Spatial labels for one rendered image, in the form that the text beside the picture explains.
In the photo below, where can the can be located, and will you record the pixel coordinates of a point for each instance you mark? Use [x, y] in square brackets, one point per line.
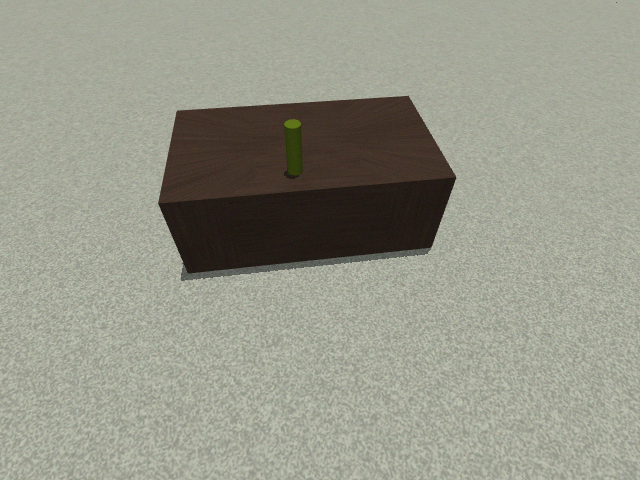
[293, 140]

